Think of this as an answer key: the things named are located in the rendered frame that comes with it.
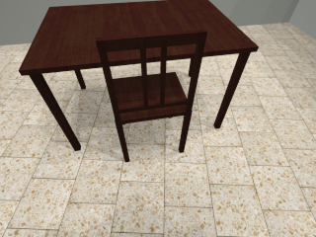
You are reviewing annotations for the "table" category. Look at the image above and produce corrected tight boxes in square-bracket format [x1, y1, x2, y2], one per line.
[19, 0, 259, 151]

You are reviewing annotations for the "chair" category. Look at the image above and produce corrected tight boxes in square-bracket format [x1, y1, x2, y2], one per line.
[96, 29, 207, 162]

